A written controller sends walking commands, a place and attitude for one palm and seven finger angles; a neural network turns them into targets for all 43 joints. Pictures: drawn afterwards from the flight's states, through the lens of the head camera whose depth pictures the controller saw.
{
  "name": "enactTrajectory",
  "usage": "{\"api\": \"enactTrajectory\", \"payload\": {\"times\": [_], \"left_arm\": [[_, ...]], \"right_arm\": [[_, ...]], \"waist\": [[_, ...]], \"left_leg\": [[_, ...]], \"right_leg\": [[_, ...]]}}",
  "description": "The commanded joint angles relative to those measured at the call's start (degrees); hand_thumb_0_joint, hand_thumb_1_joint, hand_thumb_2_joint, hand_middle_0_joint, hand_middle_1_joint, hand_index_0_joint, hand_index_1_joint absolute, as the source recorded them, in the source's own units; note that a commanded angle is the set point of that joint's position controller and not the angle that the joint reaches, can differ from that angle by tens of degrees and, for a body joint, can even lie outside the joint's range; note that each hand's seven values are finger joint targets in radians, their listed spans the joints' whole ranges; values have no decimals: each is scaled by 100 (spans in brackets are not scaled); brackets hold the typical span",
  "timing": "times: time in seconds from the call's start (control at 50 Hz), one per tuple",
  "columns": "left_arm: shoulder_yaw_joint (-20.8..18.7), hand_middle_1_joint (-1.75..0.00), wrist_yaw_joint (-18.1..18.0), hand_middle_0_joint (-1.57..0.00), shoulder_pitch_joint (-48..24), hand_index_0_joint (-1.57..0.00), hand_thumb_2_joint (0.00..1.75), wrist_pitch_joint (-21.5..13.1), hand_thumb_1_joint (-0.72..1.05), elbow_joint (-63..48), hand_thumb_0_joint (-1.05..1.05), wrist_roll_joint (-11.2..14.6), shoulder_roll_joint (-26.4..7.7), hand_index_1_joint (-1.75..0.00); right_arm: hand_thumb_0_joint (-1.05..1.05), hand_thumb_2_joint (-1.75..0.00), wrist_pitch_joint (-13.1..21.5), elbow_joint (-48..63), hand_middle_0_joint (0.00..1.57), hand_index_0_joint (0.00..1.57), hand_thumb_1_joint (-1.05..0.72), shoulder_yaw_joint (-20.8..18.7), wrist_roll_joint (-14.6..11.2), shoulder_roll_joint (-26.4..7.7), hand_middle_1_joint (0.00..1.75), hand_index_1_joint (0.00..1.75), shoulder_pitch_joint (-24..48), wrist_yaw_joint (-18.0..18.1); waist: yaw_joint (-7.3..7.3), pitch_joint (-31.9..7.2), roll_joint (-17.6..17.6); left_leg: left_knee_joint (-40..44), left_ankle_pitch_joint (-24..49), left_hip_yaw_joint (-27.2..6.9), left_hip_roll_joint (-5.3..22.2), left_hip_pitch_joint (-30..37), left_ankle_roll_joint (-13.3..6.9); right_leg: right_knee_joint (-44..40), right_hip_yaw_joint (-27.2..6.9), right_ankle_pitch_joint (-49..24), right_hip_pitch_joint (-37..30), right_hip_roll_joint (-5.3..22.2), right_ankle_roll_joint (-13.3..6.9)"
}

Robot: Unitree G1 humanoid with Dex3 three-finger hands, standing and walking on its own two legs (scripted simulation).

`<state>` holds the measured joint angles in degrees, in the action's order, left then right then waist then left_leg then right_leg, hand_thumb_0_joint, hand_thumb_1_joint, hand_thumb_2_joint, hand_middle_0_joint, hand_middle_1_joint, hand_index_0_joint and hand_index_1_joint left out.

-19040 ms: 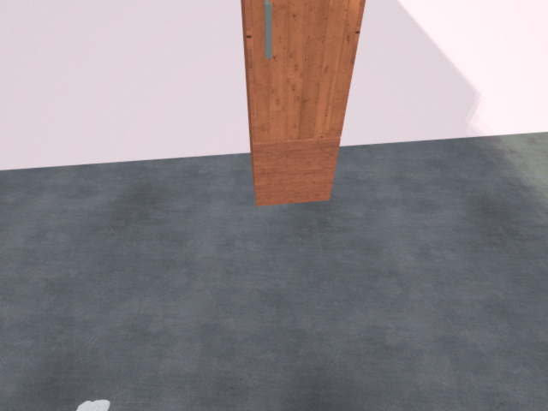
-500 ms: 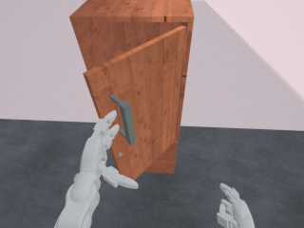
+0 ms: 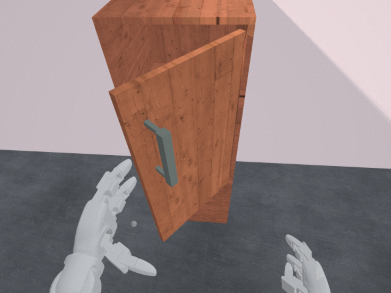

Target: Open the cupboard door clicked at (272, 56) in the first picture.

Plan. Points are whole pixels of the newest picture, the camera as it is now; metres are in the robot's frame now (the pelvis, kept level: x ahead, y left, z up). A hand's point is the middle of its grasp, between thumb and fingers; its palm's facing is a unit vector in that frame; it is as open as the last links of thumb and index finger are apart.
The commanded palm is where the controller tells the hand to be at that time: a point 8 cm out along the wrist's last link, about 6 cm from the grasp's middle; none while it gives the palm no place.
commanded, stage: draw the hand back to the body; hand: left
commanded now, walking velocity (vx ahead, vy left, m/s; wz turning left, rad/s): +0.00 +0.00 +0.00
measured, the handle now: (161, 154) +0.36 +0.11 +0.11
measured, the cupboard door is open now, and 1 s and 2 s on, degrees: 50 50 50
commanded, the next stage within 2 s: step back with the hand held close in 1.64 s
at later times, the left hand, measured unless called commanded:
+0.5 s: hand (105, 221) +0.20 +0.17 +0.13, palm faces +0.04 -1.00 -0.09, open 16.3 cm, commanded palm +0.17 +0.23 +0.14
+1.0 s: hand (53, 205) +0.21 +0.24 +0.16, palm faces +0.36 -0.84 -0.39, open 12.2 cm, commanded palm +0.16 +0.29 +0.17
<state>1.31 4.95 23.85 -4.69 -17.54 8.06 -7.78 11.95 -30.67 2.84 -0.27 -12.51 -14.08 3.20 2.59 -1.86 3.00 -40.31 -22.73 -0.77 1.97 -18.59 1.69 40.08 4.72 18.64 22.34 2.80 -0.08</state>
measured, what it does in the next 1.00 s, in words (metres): stands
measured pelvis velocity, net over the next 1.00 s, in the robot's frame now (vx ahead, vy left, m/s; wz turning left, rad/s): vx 0.01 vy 0.01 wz -0.02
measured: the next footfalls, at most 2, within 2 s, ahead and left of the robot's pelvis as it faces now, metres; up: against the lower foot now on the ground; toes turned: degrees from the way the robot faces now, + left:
none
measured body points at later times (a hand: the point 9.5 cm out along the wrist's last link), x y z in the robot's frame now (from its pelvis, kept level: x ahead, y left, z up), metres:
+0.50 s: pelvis +0.00 +0.00 +0.00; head -0.01 -0.02 +0.45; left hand +0.19 +0.22 +0.13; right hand +0.19 -0.20 -0.06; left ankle -0.02 +0.14 -0.72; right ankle +0.03 -0.12 -0.72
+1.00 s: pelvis +0.01 +0.01 +0.02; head +0.00 -0.01 +0.47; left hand +0.18 +0.29 +0.18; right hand +0.20 -0.20 -0.06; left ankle -0.02 +0.14 -0.72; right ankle +0.03 -0.12 -0.72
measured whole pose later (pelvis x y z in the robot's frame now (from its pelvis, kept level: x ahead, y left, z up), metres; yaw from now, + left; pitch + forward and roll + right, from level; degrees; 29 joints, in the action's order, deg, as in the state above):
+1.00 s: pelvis +0.01 +0.01 +0.02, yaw -1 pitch -4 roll +0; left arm -12.7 -6.5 28.0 -5.5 -22.1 0.7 -17.2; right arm 11.0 -37.4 2.3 1.2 -12.0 -12.1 4.9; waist 4.2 1.8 3.7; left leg -25.1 -16.9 0.8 1.7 -3.8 0.8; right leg 24.6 3.7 12.3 7.8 2.3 1.0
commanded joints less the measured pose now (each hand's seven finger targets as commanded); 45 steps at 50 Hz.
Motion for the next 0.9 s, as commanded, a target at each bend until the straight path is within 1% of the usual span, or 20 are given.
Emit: {"api": "enactTrajectory", "payload": {"times": [0.0, 0.04, 0.1, 0.16, 0.22, 0.26, 0.34, 0.4, 0.44, 0.54, 0.56, 0.58, 0.6, 0.7, 0.72, 0.74, 0.76, 0.8, 0.86, 0.88], "left_arm": [[-92, -30, -1, -15, -835, -15, 30, -501, -50, -1450, 0, 52, -240, -30], [-208, -30, -3, -15, -690, -15, 30, -463, -50, -1311, 0, 38, -353, -30], [-437, -30, -20, -15, -594, -15, 30, -383, -50, -1466, 0, 55, -511, -30], [-655, -30, -12, -15, -438, -15, 30, -315, -50, -1585, 0, 143, -618, -30], [-660, -30, 79, -15, -402, -15, 30, -256, -50, -1719, 0, 232, -589, -30], [-597, -30, 150, -15, -410, -15, 30, -208, -50, -1747, 0, 289, -546, -30], [-892, -30, 265, -15, -499, -15, 30, -101, -50, -1734, 0, 379, -800, -30], [-1053, -30, 344, -15, -607, -15, 30, -29, -50, -1727, 0, 442, -886, -30], [-1158, -30, 384, -15, -605, -15, 30, 0, -50, -1744, 0, 496, -964, -30], [-1568, -30, 550, -16, -502, -16, 37, 94, -32, -1714, 0, 646, -1213, -30], [-1581, -30, -228, -16, -726, -16, 39, -143, -29, -2243, 0, -220, -1902, -30], [-1487, -30, -554, -16, -178, -16, 40, -119, -26, -1846, 0, -287, -1478, -30], [-1324, -30, -730, -16, -74, -16, 42, -135, -22, -1761, 0, -397, -1313, -30], [-1448, -30, -1103, -17, -62, -17, 50, -342, -5, -1919, 0, -667, -1504, -30], [-1458, -30, -1146, -17, -87, -17, 51, -380, -1, -1942, 0, -688, -1513, -30], [-1567, -30, -1175, -17, -70, -17, 52, -381, 2, -1839, 0, -713, -1613, -30], [-1539, -30, -1190, -17, -88, -17, 54, -410, 6, -1841, 0, -722, -1557, -30], [-1674, -30, -1234, -17, -111, -17, 57, -455, 13, -1882, 0, -747, -1647, -30], [-1793, -30, -1257, -18, -150, -18, 62, -482, 23, -1833, 0, -755, -1698, -30], [-1907, -30, -1275, -18, -107, -18, 63, -485, 27, -1760, 0, -753, -1759, -30]], "right_arm": [[0, -90, 479, 988, 20, 20, -90, -203, -34, -493, 30, 30, 595, 71], [0, -90, 503, 954, 20, 20, -90, -218, -34, -511, 30, 30, 571, 74], [0, -90, 509, 1002, 20, 20, -90, -196, -50, -491, 30, 30, 612, 76], [0, -90, 517, 1015, 20, 20, -90, -180, -65, -479, 30, 30, 640, 85], [0, -90, 549, 1007, 20, 20, -90, -164, -98, -488, 30, 30, 649, 89], [0, -90, 585, 1015, 20, 20, -90, -158, -114, -513, 30, 30, 684, 99], [0, -90, 632, 943, 20, 20, -90, -163, -126, -563, 30, 30, 663, 158], [0, -90, 677, 900, 20, 20, -90, -142, -149, -562, 30, 30, 677, 198], [0, -90, 713, 878, 20, 20, -90, -135, -151, -569, 30, 30, 707, 210], [0, -90, 768, 786, 20, 20, -90, -115, -165, -591, 30, 30, 728, 225], [0, -90, 681, 731, 20, 20, -90, -165, -20, -519, 30, 30, 713, 304], [0, -90, 643, 704, 20, 20, -90, -156, 37, -440, 30, 30, 674, 326], [0, -90, 570, 638, 20, 20, -90, -144, 38, -444, 30, 30, 666, 303], [0, -90, 414, 537, 20, 20, -90, -195, 91, -482, 30, 30, 812, 251], [0, -90, 407, 523, 20, 20, -90, -203, 98, -479, 30, 30, 814, 251], [0, -90, 387, 471, 20, 20, -90, -214, 103, -491, 30, 30, 878, 258], [0, -90, 366, 462, 20, 20, -90, -216, 104, -479, 30, 30, 868, 256], [0, -90, 335, 427, 20, 20, -90, -242, 115, -493, 30, 30, 894, 255], [0, -90, 288, 366, 20, 20, -90, -254, 116, -487, 30, 30, 957, 245], [0, -90, 264, 336, 20, 20, -90, -262, 126, -493, 30, 30, 941, 245]], "waist": [[-111, -660, -366], [-76, -686, -486], [17, -702, -289], [68, -719, -386], [28, -606, -209], [-10, -471, -307], [-5, -421, -408], [11, -345, -205], [29, -372, -260], [97, -531, -160], [133, -315, -189], [75, -47, -242], [55, 28, -271], [71, -97, 39], [63, -119, -74], [83, -11, -55], [64, 9, -81], [89, -112, -112], [104, -26, 32], [124, -39, -81]], "left_leg": [[577, 903, 5, -295, -267, -212], [566, 954, -2, -276, -316, -208], [621, 970, 32, -283, -307, -203], [664, 1062, 38, -272, -302, -206], [711, 1056, 52, -268, -232, -191], [731, 916, 32, -258, -238, -203], [746, 768, 3, -266, -210, -221], [809, 728, -6, -269, -132, -210], [828, 761, -23, -268, -95, -214], [866, 1102, -22, -272, 39, -210], [1130, 1107, 48, -221, 48, -240], [1169, 1027, 83, -214, 94, -220], [1244, 1086, 85, -191, 198, -223], [1590, 1366, 128, -141, 651, -221], [1645, 1433, 128, -136, 718, -233], [1691, 1421, 129, -121, 729, -231], [1753, 1463, 127, -113, 783, -233], [1828, 1612, 133, -112, 898, -239], [1928, 1697, 137, -109, 976, -228], [1963, 1782, 118, -98, 981, -219]], "right_leg": [[-609, -112, -770, -544, -193, -42], [-590, -114, -798, -598, -199, -45], [-597, -121, -834, -684, -176, -58], [-629, -112, -941, -830, -180, -58], [-656, -50, -954, -754, -203, -52], [-736, -47, -754, -691, -210, -35], [-874, -109, -489, -711, -212, -25], [-917, -83, -431, -680, -206, -26], [-952, -85, -437, -764, -216, -27], [-961, -63, -893, -1026, -224, -38], [-1224, -224, -879, -1226, -152, -60], [-1365, -221, -732, -1126, -120, -59], [-1415, -185, -760, -1147, -120, -53], [-1595, -152, -957, -1488, -127, -66], [-1632, -141, -1015, -1548, -127, -62], [-1717, -157, -970, -1571, -137, -69], [-1725, -144, -1006, -1596, -132, -66], [-1752, -138, -1138, -1740, -142, -69], [-1846, -156, -1191, -1824, -145, -72], [-1840, -124, -1260, -1893, -161, -77]]}}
